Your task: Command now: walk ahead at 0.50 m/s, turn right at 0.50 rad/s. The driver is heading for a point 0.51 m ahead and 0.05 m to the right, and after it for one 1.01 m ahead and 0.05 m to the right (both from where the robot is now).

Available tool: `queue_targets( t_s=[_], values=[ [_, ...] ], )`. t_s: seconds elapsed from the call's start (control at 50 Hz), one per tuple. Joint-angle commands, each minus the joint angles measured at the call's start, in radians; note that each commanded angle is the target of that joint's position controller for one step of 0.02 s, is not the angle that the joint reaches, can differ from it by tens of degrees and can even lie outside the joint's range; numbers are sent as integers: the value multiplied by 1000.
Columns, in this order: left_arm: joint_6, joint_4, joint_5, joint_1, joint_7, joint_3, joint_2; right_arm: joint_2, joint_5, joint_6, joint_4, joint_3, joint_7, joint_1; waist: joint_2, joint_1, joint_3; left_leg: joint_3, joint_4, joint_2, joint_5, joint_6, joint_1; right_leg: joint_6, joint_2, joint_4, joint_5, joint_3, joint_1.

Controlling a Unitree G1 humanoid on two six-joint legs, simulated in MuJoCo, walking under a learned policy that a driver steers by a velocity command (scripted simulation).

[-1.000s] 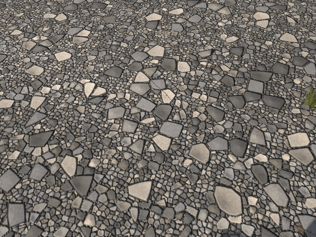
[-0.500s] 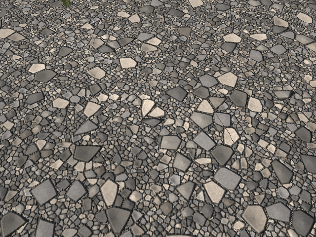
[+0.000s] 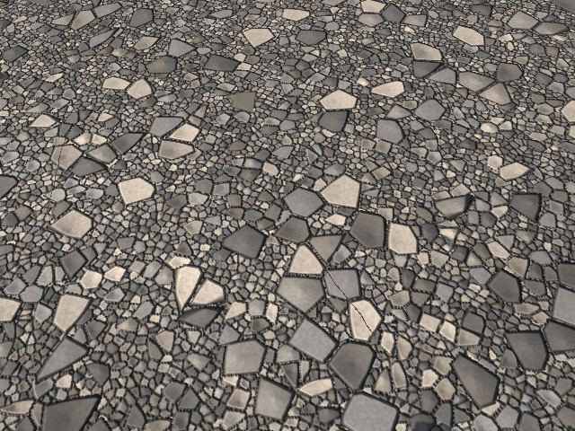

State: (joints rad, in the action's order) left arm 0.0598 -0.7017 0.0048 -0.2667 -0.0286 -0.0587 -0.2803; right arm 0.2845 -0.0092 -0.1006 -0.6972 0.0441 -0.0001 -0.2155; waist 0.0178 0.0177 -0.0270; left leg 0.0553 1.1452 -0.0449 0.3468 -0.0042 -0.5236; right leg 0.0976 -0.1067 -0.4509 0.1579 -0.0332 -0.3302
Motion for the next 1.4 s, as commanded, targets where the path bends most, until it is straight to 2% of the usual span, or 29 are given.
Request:
queue_targets(
  t_s=[0.02,0.12,0.2,0.26,0.3,0.32,0.34,0.36,0.38,0.4,0.46,0.64,0.74,0.78,0.8,0.82,0.84,0.86,0.88,0.9,0.94,1.0,1.08,1.26,1.3,1.34,1.36,1.38,1.4],
  values=[
    [16,74,1,19,16,-36,-140,94,-11,2,72,29,-11,-15,-65,-35,72,18,-100,-44,-56,-33,-113,206,264,219,-231,-319,106],
    [2,43,19,-36,39,-47,-164,45,-7,-2,104,9,-8,160,-90,27,48,-2,-458,14,-368,-68,-30,136,182,198,-182,-227,39],
    [-15,21,27,-96,43,-49,-164,70,13,-18,125,17,9,249,-108,60,46,20,-607,54,-389,-59,23,118,208,135,-88,-320,112],
    [-24,24,21,-84,46,-51,-160,105,19,-32,118,36,17,211,-143,23,53,32,-674,61,-284,-19,100,93,230,49,-82,-409,179],
    [-22,44,15,-55,42,-34,-106,148,6,-41,87,61,6,43,-129,-68,152,56,-714,-5,-284,50,383,40,163,-137,-120,-364,116],
    [-16,66,-4,-70,40,-13,-44,209,-5,-39,76,77,-4,-112,7,-119,289,240,-703,-192,-251,115,644,-2,86,-423,87,-255,-23],
    [-8,92,29,-198,41,-3,-29,262,-11,-24,35,91,5,-170,353,-55,360,694,-794,-379,-17,268,871,-52,-5,-693,456,-152,-359],
    [-10,61,35,-179,44,-22,-133,164,10,-19,58,72,7,-136,211,-78,264,702,-831,-369,167,246,808,-70,81,-811,403,-166,-463],
    [-16,74,26,-73,43,-35,-172,115,12,-12,63,58,1,-104,117,-104,150,538,-839,-322,132,204,697,-80,110,-839,305,-140,-484],
    [-20,84,17,-26,42,-35,-155,102,3,-7,66,49,1,-63,50,-88,90,421,-858,-279,7,184,587,-88,140,-826,236,-114,-454],
    [-28,103,23,-6,27,-35,-104,70,-4,-8,41,38,-2,-21,99,-44,22,216,-929,-204,-179,172,429,-95,196,-751,155,-86,-385],
    [-26,149,16,172,-3,-11,-45,150,7,0,-42,60,-9,-44,48,-78,-14,-95,-974,-193,-425,165,456,-109,208,-374,-159,-11,-379],
    [-15,201,17,282,-22,-4,-37,187,43,22,-112,65,4,-136,44,-88,-61,-96,-949,-242,-502,168,534,-49,161,-181,-41,42,-295],
    [-8,186,6,205,-20,-25,-81,216,56,34,-128,68,3,-125,74,-18,-10,-98,-825,-239,-786,152,565,-12,114,-107,20,84,-142],
    [-6,141,2,57,-15,-48,-120,210,58,39,-136,62,2,-114,65,67,73,-132,-662,-202,-895,128,523,16,81,-42,-54,112,74],
    [-9,98,-5,-102,0,-75,-182,171,45,33,-133,44,0,-123,46,137,185,-147,-437,-156,-756,88,345,47,146,-89,-118,39,374],
    [-10,89,-26,-197,17,-93,-299,44,15,18,-91,1,10,-204,-204,103,354,-145,-21,1,-97,14,-53,188,462,-65,-58,-422,758],
    [-7,99,-24,-216,17,-77,-245,92,34,-2,-115,9,12,-196,-212,131,494,55,155,62,247,7,-128,242,553,80,-29,-686,749],
    [-2,85,-19,-159,12,-57,-190,164,67,-4,-90,36,14,-116,-154,122,324,76,199,10,193,12,-215,188,509,95,-23,-509,628],
    [3,74,-9,-100,11,-45,-153,148,63,-2,-74,33,12,-64,-144,86,198,39,152,-40,113,16,-229,150,461,114,-50,-356,487],
    [20,66,-9,5,4,-27,-83,128,39,22,-90,40,3,-69,-140,11,93,34,64,-98,-19,10,-135,102,379,191,-97,-182,268],
    [51,38,-18,47,8,-32,-70,68,44,62,-110,35,1,-114,-118,-37,54,39,35,-103,-117,-6,-75,105,368,290,-145,-64,161],
    [56,-9,-27,22,28,-42,-85,52,36,69,-78,35,1,-22,-87,-25,-6,66,-128,-94,-281,-18,-174,89,359,322,-205,64,200],
    [15,-82,9,-55,47,-69,-159,35,29,63,31,17,57,207,-58,44,-86,-75,-478,-58,-295,56,-194,48,413,266,-320,215,406],
    [1,-82,16,-37,51,-77,-189,60,29,67,44,31,63,175,-88,9,-38,-137,-488,0,-197,93,-94,25,411,150,-634,244,438],
    [-16,-75,27,-3,56,-78,-209,124,35,72,8,70,57,-19,-94,-111,81,-190,-532,92,-166,147,183,-14,372,-143,-865,281,396],
    [-12,-68,22,-10,59,-68,-190,196,36,78,-34,107,41,-183,-46,-187,169,-120,-580,98,-216,188,468,-58,327,-402,-700,288,226],
    [5,-18,-22,-75,53,-29,-55,316,43,80,-43,132,22,-214,224,-107,222,372,-642,-154,-143,339,783,-133,164,-781,127,261,-208],
    [47,0,-4,-54,42,-13,-58,296,32,59,0,114,32,-215,180,-110,398,809,-821,-289,5,458,918,-135,50,-953,464,-6,-382]
  ],
)
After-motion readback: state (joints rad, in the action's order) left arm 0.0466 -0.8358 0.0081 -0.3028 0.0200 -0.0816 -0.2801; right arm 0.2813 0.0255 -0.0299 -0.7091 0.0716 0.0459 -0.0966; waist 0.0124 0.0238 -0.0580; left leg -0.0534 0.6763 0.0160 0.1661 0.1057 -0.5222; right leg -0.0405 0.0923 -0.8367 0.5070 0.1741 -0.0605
